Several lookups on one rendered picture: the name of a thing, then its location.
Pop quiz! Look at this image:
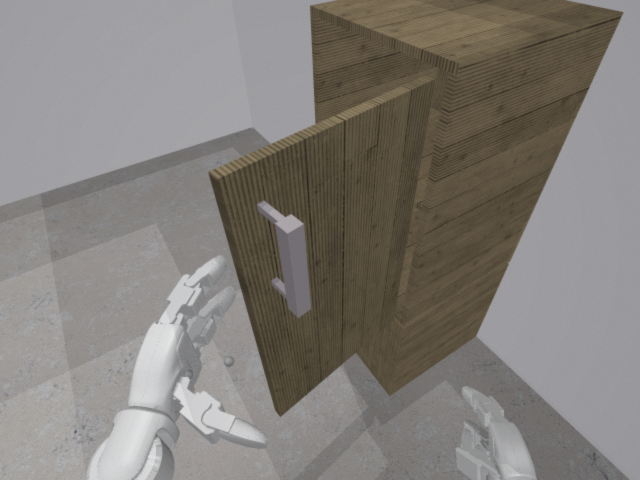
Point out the left robot forearm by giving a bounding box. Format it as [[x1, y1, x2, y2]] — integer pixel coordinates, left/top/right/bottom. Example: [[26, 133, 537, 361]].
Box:
[[86, 407, 180, 480]]

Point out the robot right hand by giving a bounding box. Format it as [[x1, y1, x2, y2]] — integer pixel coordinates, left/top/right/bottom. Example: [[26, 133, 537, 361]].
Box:
[[456, 386, 537, 480]]

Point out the handle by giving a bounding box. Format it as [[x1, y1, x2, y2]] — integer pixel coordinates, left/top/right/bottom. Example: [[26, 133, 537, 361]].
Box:
[[257, 200, 311, 318]]

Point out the cupboard door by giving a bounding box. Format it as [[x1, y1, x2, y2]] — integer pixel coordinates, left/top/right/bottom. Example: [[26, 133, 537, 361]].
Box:
[[208, 76, 435, 417]]

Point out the robot left hand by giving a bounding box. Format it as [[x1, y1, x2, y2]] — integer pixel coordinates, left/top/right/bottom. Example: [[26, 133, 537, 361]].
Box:
[[127, 255, 267, 449]]

